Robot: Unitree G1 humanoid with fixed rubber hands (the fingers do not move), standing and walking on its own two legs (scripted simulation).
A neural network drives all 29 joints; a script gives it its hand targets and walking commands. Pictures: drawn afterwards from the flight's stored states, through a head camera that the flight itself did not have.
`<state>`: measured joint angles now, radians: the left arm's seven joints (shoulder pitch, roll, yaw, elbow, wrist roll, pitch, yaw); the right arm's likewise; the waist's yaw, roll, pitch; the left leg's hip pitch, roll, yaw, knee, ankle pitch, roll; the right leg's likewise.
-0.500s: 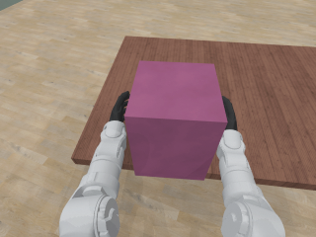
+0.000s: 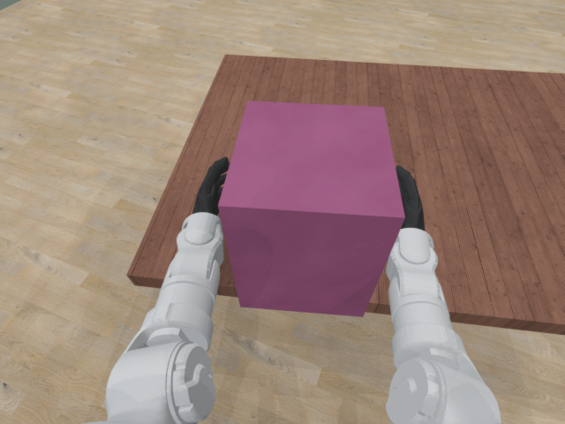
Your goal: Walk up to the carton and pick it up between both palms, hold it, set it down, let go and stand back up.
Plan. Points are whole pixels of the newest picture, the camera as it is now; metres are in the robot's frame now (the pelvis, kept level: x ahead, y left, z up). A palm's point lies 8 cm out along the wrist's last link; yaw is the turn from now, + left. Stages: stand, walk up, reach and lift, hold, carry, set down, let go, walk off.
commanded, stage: set down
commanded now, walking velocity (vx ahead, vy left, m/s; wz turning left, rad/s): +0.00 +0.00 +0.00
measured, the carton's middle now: (307, 213) +0.42 -0.10 +0.05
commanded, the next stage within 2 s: none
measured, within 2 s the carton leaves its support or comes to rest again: neither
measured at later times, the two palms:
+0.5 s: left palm (209, 213) +0.43 +0.05 +0.06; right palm (407, 222) +0.37 -0.23 +0.06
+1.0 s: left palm (213, 215) +0.45 +0.05 +0.03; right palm (400, 223) +0.39 -0.24 +0.03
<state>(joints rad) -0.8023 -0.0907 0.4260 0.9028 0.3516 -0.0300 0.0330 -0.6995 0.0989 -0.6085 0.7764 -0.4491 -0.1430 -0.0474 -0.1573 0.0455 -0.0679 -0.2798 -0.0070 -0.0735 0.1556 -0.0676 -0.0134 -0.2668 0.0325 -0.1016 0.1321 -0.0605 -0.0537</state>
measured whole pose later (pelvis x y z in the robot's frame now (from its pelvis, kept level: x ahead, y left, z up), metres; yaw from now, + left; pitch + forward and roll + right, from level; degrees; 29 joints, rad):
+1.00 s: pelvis -0.01 +0.00 -0.01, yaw -5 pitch +22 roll +1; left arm -0.89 0.03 0.33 1.14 0.20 -0.21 0.10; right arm -0.80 0.00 -0.42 0.97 -0.21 -0.18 -0.11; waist -0.10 0.02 -0.19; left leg -0.52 0.00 0.02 0.19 -0.06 0.00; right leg -0.57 0.04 -0.01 0.24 -0.06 -0.05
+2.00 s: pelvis -0.04 +0.01 -0.02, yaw -6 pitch +20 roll +0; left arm -1.16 0.32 -0.07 1.02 -0.34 0.28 0.15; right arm -1.13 -0.34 -0.07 1.06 0.26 0.28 -0.12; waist -0.10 0.02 -0.26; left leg -0.62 0.02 0.01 0.40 -0.12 -0.01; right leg -0.62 0.06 -0.01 0.33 -0.06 -0.05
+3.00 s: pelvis -0.03 +0.01 +0.00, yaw -7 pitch +5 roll +0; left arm -0.29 0.22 -0.01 0.25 -0.21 0.30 0.09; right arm -0.32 -0.30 -0.12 0.34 0.29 0.23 -0.03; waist -0.07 -0.01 -0.03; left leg -0.24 0.00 0.01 0.31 -0.14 0.00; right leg -0.27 0.05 0.01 0.28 -0.09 -0.04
